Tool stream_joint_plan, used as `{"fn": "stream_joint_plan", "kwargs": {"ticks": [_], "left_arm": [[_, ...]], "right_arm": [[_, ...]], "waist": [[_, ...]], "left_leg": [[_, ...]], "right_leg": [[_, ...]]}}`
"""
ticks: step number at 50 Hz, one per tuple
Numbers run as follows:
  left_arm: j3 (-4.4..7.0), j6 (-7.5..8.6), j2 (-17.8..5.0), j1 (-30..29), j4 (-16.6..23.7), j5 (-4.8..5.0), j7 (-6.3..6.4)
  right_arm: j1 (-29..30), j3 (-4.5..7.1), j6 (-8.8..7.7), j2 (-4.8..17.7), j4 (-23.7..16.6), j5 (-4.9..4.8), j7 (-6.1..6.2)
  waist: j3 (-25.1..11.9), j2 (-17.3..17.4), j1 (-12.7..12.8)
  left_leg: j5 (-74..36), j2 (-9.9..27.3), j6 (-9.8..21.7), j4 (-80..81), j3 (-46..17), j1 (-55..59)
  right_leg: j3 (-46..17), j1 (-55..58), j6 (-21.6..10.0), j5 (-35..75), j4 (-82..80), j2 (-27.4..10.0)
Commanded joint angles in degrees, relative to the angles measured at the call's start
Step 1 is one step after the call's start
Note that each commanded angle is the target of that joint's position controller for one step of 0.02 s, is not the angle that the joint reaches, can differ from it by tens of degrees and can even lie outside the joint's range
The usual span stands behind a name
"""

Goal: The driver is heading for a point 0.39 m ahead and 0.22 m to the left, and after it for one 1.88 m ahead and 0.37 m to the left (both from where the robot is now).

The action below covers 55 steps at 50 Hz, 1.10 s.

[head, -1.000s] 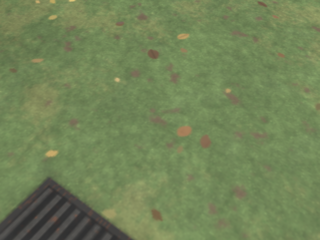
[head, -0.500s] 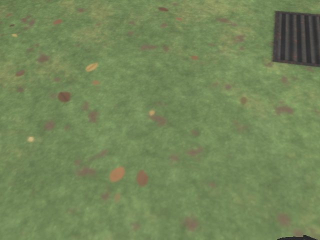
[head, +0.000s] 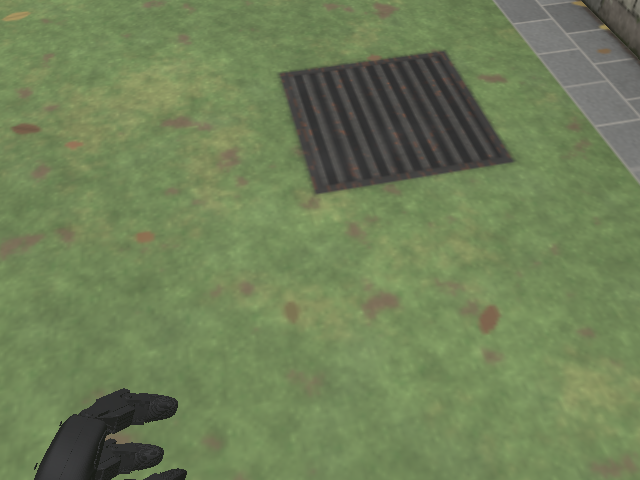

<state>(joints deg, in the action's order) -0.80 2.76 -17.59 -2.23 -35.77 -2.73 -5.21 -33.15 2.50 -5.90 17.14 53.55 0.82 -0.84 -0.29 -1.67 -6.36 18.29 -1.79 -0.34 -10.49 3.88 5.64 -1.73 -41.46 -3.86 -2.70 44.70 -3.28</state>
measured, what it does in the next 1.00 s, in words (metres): walks ahead, turning left: right foot, then left foot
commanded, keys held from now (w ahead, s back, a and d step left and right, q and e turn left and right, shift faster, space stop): w+q+shift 0.34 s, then q+shift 0.24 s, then shift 0.30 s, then e+shift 0.12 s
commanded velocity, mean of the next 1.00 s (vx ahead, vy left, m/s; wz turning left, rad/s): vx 0.56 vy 0.00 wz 0.54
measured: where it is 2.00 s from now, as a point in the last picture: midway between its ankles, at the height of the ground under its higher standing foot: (273, 374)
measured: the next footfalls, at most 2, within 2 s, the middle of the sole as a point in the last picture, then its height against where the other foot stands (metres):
right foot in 0.10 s outside the picture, level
left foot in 0.52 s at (246, 404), level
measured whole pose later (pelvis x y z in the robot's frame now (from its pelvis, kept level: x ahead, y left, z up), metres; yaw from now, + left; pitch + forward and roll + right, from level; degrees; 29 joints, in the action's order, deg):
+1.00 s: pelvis +0.70 +0.07 -0.01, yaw +36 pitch +1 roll +1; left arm 1.6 2.6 -15.6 10.1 -38.7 0.1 0.6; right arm -9.3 1.8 0.7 14.5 40.8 0.6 1.6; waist 0.3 -2.7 -0.5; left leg 18.6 -9.9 5.8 -32.4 -6.9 -14.0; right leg -3.1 -26.8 2.1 -5.0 35.5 -1.6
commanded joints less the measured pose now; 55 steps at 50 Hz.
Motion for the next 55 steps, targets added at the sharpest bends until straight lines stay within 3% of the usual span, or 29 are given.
{"fn": "stream_joint_plan", "kwargs": {"ticks": [1, 3, 4, 5, 6, 7, 8, 9, 13, 19, 22, 23, 24, 25, 26, 27, 28, 29, 31, 34, 37, 42, 46, 49, 50, 52, 53, 54, 55], "left_arm": [[0.11, 0.9, -3.11, -2.94, 3.4, 0.31, -0.08], [1.58, 1.21, -6.0, 4.23, 1.28, -0.16, 1.73], [2.71, 1.33, -7.77, 15.21, -2.22, -0.42, 2.83], [4.3, 1.41, -11.18, 24.99, -4.94, -1.22, 4.2], [5.74, 2.02, -16.48, 31.0, -5.81, -2.88, 5.31], [6.03, 1.44, -17.32, 30.03, -4.89, -1.77, 5.17], [5.48, 1.37, -12.45, 23.66, -5.21, -0.91, 5.07], [4.56, 1.83, -7.79, 19.65, -5.18, -0.43, 4.94], [3.49, 3.7, -2.43, 19.3, -8.69, 0.97, 4.76], [3.06, 5.3, -1.17, 18.0, -11.37, 1.67, 5.04], [3.96, 5.5, -6.22, 20.55, -11.77, 2.57, 6.41], [4.53, 5.03, -8.42, 20.53, -11.21, 2.96, 6.88], [7.07, 3.61, -17.25, 16.52, -7.46, 4.99, 8.32], [7.29, 2.46, -16.42, 12.91, -6.18, 4.66, 8.65], [6.28, 2.0, -11.47, 13.52, -6.16, 4.68, 8.02], [3.79, 2.91, -1.98, 15.27, -3.96, 1.55, 6.82], [2.75, 4.14, -2.1, 27.05, -1.72, 2.44, 6.24], [3.58, 4.91, -8.16, 23.12, -0.91, 2.99, 6.12], [4.5, 3.92, -9.37, 18.57, -0.61, 3.16, 7.01], [5.07, 1.22, -8.58, 18.69, -0.55, 2.42, 7.76], [3.86, 0.74, -3.66, 15.22, 1.18, 1.69, 8.33], [3.56, 0.0, -2.72, 9.05, 2.58, 2.28, 7.8], [3.44, 0.59, -2.55, 8.0, 1.91, 2.54, 6.48], [4.65, 1.26, -5.18, 8.4, 2.42, 3.06, 5.5], [5.1, 1.46, -6.57, 8.31, 2.97, 2.96, 5.17], [6.74, 1.3, -11.75, 10.04, 3.52, 2.03, 4.95], [6.9, 0.34, -9.87, 15.03, 2.64, 2.36, 5.42], [6.47, -0.1, -8.31, 21.09, 1.39, 2.23, 5.66], [6.72, -0.38, -8.54, 20.56, 1.76, 2.35, 5.92]], "right_arm": [[7.15, 1.74, -1.55, 10.89, -4.72, -0.71, -0.28], [5.71, 2.27, -1.0, 13.9, -3.49, -0.48, 0.03], [6.16, 2.44, -0.4, 14.52, -3.18, -0.34, 0.31], [6.71, 1.9, -0.36, 12.44, -3.65, -0.29, 0.28], [3.69, -0.12, -0.5, 1.83, -5.9, -0.38, 0.15], [2.06, 0.07, -0.18, 2.65, -8.08, -2.75, 0.21], [7.67, 0.97, 0.59, 5.76, -8.22, -2.08, 0.44], [10.78, 0.71, 0.93, 4.99, -8.16, -1.37, 0.0], [12.95, 0.47, 4.41, 0.84, -8.12, 0.34, -1.78], [27.5, -1.09, 5.18, -0.69, -14.7, 0.62, -3.85], [27.26, -1.36, 4.35, 0.11, -14.2, 1.41, -4.88], [22.5, -0.89, 4.35, 1.4, -12.62, 1.47, -4.65], [17.39, 1.85, 3.69, 6.55, -13.85, -3.53, -4.28], [8.2, 3.99, 4.12, 11.66, -11.44, -3.92, -3.48], [3.86, 5.15, 4.75, 13.43, -9.77, -3.67, -1.91], [7.5, 5.49, 5.14, 16.76, -10.75, -2.39, -0.32], [11.68, 4.91, 3.51, 18.56, -15.46, 1.79, -0.67], [15.62, 5.46, 3.47, 16.4, -19.44, 1.12, -1.21], [23.87, 3.82, 2.65, 10.18, -21.08, -2.19, -1.16], [25.33, 3.13, 2.62, 8.12, -20.29, -1.47, -0.23], [21.72, 3.17, 3.44, 8.5, -17.79, -1.36, 1.53], [22.46, 2.38, 6.59, 6.25, -17.25, -1.74, 3.61], [22.7, 0.59, 6.66, 2.18, -16.23, 0.07, 3.27], [22.98, 1.17, 5.81, 5.05, -14.95, -0.07, 2.17], [21.38, 1.55, 5.7, 6.0, -14.4, -0.37, 2.25], [16.17, 2.09, 5.04, 5.82, -14.51, 0.3, 2.89], [20.41, 2.04, 5.2, 5.92, -15.33, 0.62, 3.28], [24.27, 2.08, 5.75, 6.11, -17.15, 0.08, 3.11], [24.1, 2.09, 6.49, 5.09, -17.06, -0.48, 2.86]], "waist": [[7.57, 3.33, 6.43], [0.08, 5.22, 10.18], [-5.75, 5.58, 15.52], [-11.01, 5.23, 19.84], [-18.79, -10.54, 16.69], [-24.96, -14.47, 14.76], [-13.81, -7.09, 12.43], [-6.01, -3.45, 11.13], [1.0, -3.05, 5.83], [8.83, -0.53, 3.49], [6.03, 0.5, 2.87], [2.73, -1.13, 0.84], [-2.79, -7.55, -2.68], [-7.79, -6.09, -7.67], [-7.83, 1.21, -7.84], [-4.59, 20.74, -1.79], [-21.04, 17.91, 4.68], [-24.96, 6.25, 1.95], [-10.35, -7.64, 7.45], [-3.47, -4.34, 9.65], [-6.18, -0.16, 7.82], [-9.3, 5.06, 5.06], [-7.8, 6.91, 3.86], [-3.96, 8.37, 4.86], [-2.91, 7.35, 4.83], [-6.84, -5.73, 1.93], [-8.49, -11.81, 6.17], [-10.55, -12.94, 9.57], [-11.75, -7.33, 8.77]], "left_leg": [[-31.05, 13.39, 9.67, 9.87, -7.68, -17.35], [-55.61, 13.44, 8.47, -5.11, -6.48, -9.86], [-56.93, 11.84, 7.56, -19.41, -5.7, -12.58], [-44.03, 8.74, 6.78, -35.96, -5.4, -23.63], [3.45, 2.28, 6.44, -59.38, -5.39, -38.09], [7.62, -0.34, 7.17, -70.34, -9.68, -44.52], [0.2, 3.67, 7.37, -71.11, -9.52, -48.85], [-4.07, 5.85, 6.95, -67.68, -8.48, -49.03], [-5.42, 9.74, 5.13, -63.53, -7.83, -45.57], [-21.12, 7.23, 5.56, -43.96, 0.59, -45.11], [-27.91, -0.25, 6.71, -28.57, 8.58, -31.5], [-26.71, -2.72, 7.39, -27.6, 9.11, -25.5], [-22.72, -2.91, 7.24, -29.8, 4.68, -18.21], [-23.49, -2.83, 8.95, -28.17, 1.83, -8.78], [-31.12, -0.88, 10.42, -21.85, -2.22, 1.25], [-58.85, 4.79, 13.94, -24.03, -13.41, 9.25], [-57.74, 18.58, 27.5, -19.61, -41.49, 21.35], [-39.77, 19.38, 28.68, -12.65, -46.7, 18.16], [-28.7, 15.3, 23.65, -8.13, -39.28, -0.65], [-45.17, 10.81, 19.87, -8.58, -27.48, -20.29], [-56.28, 6.41, 17.29, -11.63, -19.29, -22.22], [-45.01, 4.24, 10.54, -14.85, -17.13, -17.69], [-36.92, 8.12, 11.44, -15.97, -19.29, -15.89], [-36.35, 9.79, 11.74, -18.86, -19.51, -16.52], [-33.77, 8.68, 10.4, -20.43, -19.02, -16.34], [-17.75, -1.66, 3.57, -32.62, -10.87, -23.25], [1.86, -6.79, -0.45, -42.33, -5.9, -30.62], [20.22, -7.63, -1.74, -52.7, -8.94, -38.71], [20.12, -5.8, -2.05, -59.65, -12.44, -39.81]], "right_leg": [[4.68, 17.93, -0.29, 3.79, -7.43, 1.59], [4.88, 27.57, -1.06, -3.96, -9.63, 5.37], [4.95, 40.27, -1.28, -6.54, -11.36, 6.7], [0.01, 54.99, -1.31, -10.96, -10.05, 0.65], [-22.64, 66.99, -2.27, -32.92, -14.58, -17.69], [-46.06, 64.68, -4.1, -41.77, -28.56, -24.66], [-38.2, 56.56, -3.84, -41.81, -29.72, -20.73], [-28.08, 48.18, -3.72, -31.76, -29.27, -18.37], [-7.8, 36.18, -1.59, -10.67, -33.34, -13.34], [15.01, 31.86, 1.38, 20.49, -36.31, -6.93], [18.44, 35.16, 3.02, 42.4, -28.26, -6.46], [17.96, 36.53, 3.55, 50.03, -21.42, -7.37], [14.69, 37.79, 4.69, 59.08, -14.15, -8.42], [13.2, 36.4, 5.22, 56.22, -2.2, -8.31], [13.19, 28.88, 6.97, 25.74, 14.82, -3.61], [10.88, 11.5, 9.38, -32.11, 39.37, 7.46], [-3.68, 0.42, 9.75, -35.21, 52.53, 9.86], [-9.16, 1.11, 7.83, -30.92, 50.49, 7.64], [-7.56, 1.32, 7.23, -24.65, 40.5, 2.6], [-5.76, 9.69, 9.12, -22.03, 30.1, -1.13], [-2.18, 10.07, 10.3, -15.79, 20.49, 0.12], [-2.0, 9.79, 10.5, -2.36, 5.87, 0.71], [-2.91, 13.58, 8.5, -1.41, -3.4, -0.47], [-0.08, 18.11, 4.51, -3.65, -11.37, 2.06], [-1.27, 19.95, 2.7, 3.69, -15.69, 1.89], [-15.84, 30.12, -6.57, 32.36, -15.74, -6.49], [-26.7, 35.34, -13.73, 35.78, -19.76, -13.11], [-35.61, 41.24, -16.74, 31.2, -23.41, -16.54], [-35.2, 41.41, -14.58, 22.07, -22.65, -15.05]]}}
